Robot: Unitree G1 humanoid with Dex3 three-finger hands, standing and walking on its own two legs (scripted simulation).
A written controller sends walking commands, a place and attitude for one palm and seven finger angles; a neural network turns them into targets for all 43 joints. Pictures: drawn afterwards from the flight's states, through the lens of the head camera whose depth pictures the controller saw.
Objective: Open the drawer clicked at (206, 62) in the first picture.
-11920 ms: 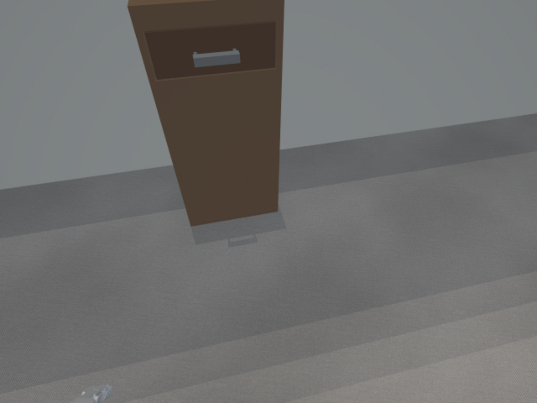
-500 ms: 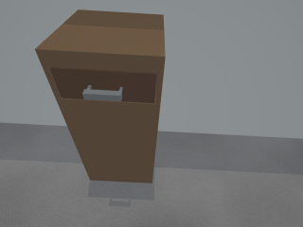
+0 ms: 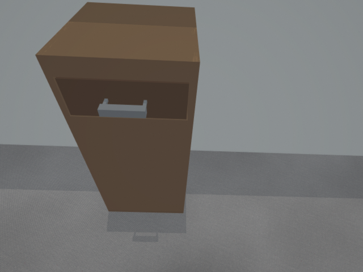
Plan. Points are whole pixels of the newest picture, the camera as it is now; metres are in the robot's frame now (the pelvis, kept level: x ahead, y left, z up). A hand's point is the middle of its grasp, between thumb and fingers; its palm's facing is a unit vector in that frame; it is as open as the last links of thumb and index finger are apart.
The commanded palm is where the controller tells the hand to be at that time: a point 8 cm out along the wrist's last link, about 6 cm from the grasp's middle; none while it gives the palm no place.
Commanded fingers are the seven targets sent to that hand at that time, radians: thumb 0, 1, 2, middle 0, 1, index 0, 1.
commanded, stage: come to a stop and stand still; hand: left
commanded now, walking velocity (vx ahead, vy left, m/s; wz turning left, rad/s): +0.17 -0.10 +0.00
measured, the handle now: (124, 106) +0.55 +0.21 +0.05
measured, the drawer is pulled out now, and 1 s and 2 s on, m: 0.00 0.00 0.00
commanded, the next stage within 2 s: look again from close up in 1.22 s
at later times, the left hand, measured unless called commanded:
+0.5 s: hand out of the picture +0.04 +0.14 -0.17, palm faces +0.05 -0.98 -0.19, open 7.4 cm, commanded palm none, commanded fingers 0.00 0.90 0.90 -0.20 -0.30 -0.20 -0.30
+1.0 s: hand out of the picture +0.05 +0.18 -0.16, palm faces -0.01 -0.98 -0.22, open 7.4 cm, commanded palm none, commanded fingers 0.00 0.90 0.90 -0.20 -0.30 -0.20 -0.30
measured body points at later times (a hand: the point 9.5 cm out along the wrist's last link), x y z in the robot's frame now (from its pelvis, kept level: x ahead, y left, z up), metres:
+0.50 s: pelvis +0.06 -0.02 +0.01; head +0.08 -0.02 +0.46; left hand +0.04 +0.19 -0.15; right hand +0.09 -0.25 -0.15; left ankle +0.01 +0.06 -0.72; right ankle -0.02 -0.12 -0.73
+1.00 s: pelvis -0.02 +0.00 +0.00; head -0.03 -0.01 +0.45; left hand +0.05 +0.23 -0.14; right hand +0.02 -0.24 -0.15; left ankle +0.01 +0.07 -0.74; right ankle -0.02 -0.12 -0.74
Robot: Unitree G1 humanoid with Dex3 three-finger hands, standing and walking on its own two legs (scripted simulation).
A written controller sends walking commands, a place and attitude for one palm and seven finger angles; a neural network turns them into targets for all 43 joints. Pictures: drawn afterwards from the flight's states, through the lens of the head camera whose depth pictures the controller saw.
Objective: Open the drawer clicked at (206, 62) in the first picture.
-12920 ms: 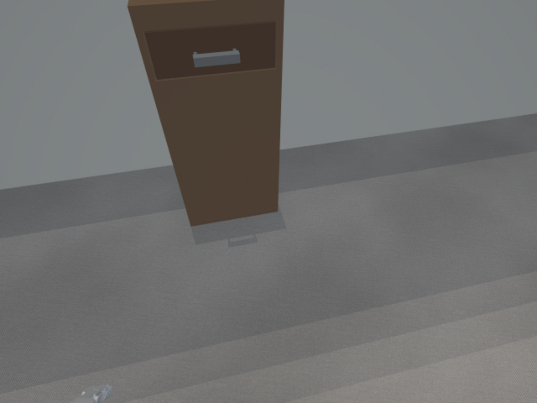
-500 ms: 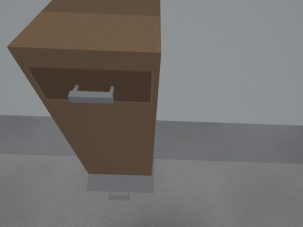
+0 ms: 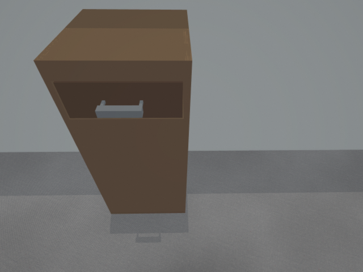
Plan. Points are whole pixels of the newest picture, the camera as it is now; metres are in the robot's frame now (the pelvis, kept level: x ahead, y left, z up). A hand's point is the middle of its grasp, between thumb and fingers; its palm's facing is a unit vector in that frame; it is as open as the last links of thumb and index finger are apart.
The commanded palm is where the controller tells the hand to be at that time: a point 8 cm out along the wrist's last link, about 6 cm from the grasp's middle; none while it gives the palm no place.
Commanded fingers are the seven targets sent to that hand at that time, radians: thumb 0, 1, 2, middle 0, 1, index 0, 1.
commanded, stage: come to a stop and stand still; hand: left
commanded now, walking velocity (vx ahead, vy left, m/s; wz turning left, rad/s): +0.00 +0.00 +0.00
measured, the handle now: (121, 107) +0.57 +0.22 +0.05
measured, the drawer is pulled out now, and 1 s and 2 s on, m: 0.00 0.00 0.00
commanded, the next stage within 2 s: look again from close up in 0.22 s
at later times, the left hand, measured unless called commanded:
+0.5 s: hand out of the picture -0.03 +0.15 -0.17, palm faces +0.02 -0.99 -0.15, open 7.4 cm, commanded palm none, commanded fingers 0.00 0.90 0.90 -0.20 -0.30 -0.20 -0.30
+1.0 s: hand out of the picture +0.08 +0.18 -0.14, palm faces -0.07 -0.94 -0.33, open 7.3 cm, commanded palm +0.14 +0.21 -0.05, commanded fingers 0.00 0.78 0.85 -0.21 -0.38 -0.21 -0.38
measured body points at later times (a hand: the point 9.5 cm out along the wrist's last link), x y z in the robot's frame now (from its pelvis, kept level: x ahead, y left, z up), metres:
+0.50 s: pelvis +0.01 -0.01 +0.01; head +0.02 +0.00 +0.46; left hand -0.03 +0.20 -0.16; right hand +0.01 -0.23 -0.15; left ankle +0.03 +0.07 -0.73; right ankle +0.00 -0.12 -0.73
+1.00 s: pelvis +0.04 -0.01 +0.00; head +0.05 -0.01 +0.45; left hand +0.09 +0.22 -0.12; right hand +0.06 -0.24 -0.15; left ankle +0.03 +0.07 -0.73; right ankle +0.00 -0.12 -0.73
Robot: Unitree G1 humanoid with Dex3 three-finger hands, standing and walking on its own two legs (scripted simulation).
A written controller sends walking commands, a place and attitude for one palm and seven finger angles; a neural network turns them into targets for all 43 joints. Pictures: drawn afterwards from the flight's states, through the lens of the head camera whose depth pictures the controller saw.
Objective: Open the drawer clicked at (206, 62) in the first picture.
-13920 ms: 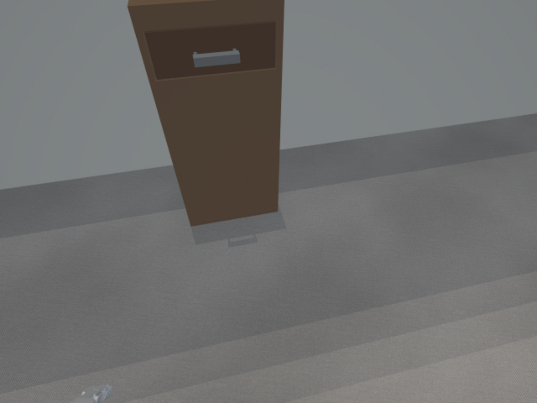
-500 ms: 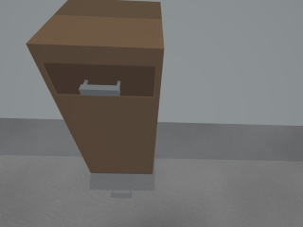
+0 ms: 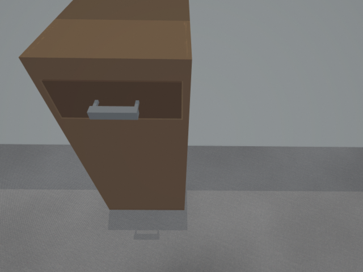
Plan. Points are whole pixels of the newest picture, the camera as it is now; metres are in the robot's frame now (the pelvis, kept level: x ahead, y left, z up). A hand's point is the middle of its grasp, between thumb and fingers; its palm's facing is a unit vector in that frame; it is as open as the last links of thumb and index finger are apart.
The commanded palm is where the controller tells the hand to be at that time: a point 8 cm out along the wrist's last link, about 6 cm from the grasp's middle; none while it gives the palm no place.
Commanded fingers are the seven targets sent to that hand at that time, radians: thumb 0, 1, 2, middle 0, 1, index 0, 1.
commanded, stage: raise the hand with hooked fingers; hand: left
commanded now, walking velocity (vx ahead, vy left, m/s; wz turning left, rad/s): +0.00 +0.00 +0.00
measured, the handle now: (115, 107) +0.52 +0.24 +0.05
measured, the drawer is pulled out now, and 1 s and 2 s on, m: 0.00 0.00 0.00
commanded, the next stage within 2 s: move the hooked fingers above the handle in 1.86 s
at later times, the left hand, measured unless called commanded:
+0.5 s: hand (82, 262) +0.14 +0.21 -0.02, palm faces +0.10 -0.04 -0.99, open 9.5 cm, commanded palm +0.14 +0.21 +0.04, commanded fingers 0.00 0.20 0.60 -0.25 -0.75 -0.25 -0.75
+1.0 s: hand (91, 184) +0.26 +0.21 +0.08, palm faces +0.19 -0.09 -0.98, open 12.5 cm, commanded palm +0.23 +0.21 +0.14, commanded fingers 0.00 -0.38 0.35 -0.29 -1.12 -0.29 -1.12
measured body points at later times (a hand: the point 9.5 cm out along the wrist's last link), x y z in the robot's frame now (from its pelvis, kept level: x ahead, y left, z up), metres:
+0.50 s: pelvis -0.03 -0.05 -0.04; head +0.00 -0.08 +0.41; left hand +0.13 +0.21 +0.04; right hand +0.26 -0.25 -0.10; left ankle -0.01 +0.08 -0.74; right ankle -0.04 -0.11 -0.74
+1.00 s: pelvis -0.01 -0.03 -0.01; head -0.01 -0.07 +0.44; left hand +0.24 +0.21 +0.13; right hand +0.16 -0.30 -0.12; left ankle -0.01 +0.10 -0.74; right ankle -0.04 -0.11 -0.74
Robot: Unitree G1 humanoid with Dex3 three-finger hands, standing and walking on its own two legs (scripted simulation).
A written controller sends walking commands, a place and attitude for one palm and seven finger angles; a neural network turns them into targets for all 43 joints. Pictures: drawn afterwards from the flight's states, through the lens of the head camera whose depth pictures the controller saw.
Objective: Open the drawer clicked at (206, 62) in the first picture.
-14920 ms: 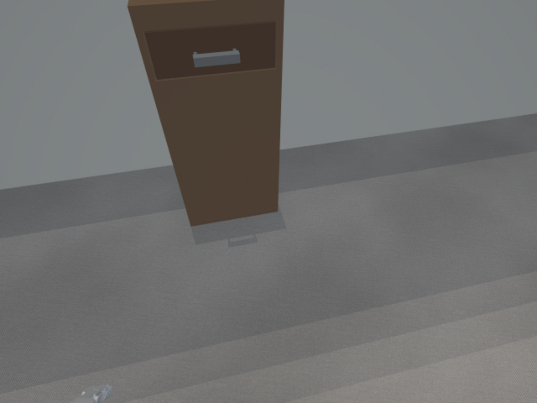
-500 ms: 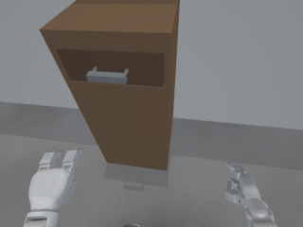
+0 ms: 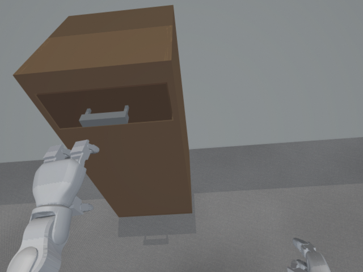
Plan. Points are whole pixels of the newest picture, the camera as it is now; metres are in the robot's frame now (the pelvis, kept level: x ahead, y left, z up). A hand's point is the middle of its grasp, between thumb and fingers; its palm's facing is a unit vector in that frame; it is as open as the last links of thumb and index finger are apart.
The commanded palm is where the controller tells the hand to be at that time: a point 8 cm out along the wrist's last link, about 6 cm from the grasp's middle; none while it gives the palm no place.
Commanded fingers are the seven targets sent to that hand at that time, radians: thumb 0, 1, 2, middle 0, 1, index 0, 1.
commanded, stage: raise the hand with hooked fingers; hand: left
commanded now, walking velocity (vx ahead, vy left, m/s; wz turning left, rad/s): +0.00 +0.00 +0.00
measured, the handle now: (106, 114) +0.52 +0.30 +0.06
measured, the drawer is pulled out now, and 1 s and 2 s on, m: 0.00 0.00 0.00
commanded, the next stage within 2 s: move the hooked fingers above the handle in 0.86 s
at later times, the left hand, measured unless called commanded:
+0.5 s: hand (41, 141) +0.31 +0.31 +0.18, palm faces +0.13 -0.06 -0.99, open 13.9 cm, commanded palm +0.26 +0.30 +0.23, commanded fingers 0.00 -0.50 0.30 -0.30 -1.20 -0.30 -1.20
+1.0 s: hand (52, 156) +0.28 +0.28 +0.16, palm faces +0.08 -0.07 -0.99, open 13.9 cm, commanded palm +0.25 +0.29 +0.22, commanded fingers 0.00 -0.50 0.30 -0.30 -1.20 -0.30 -1.20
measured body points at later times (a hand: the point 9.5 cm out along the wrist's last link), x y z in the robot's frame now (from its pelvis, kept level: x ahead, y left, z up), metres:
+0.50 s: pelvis -0.01 +0.06 +0.01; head -0.02 +0.02 +0.46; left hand +0.29 +0.31 +0.23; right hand +0.21 -0.13 -0.08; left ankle +0.00 +0.13 -0.73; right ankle -0.02 -0.08 -0.73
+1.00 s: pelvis -0.03 +0.04 +0.01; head -0.03 -0.01 +0.46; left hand +0.27 +0.29 +0.21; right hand +0.18 -0.17 -0.10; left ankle +0.00 +0.13 -0.73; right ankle -0.02 -0.08 -0.73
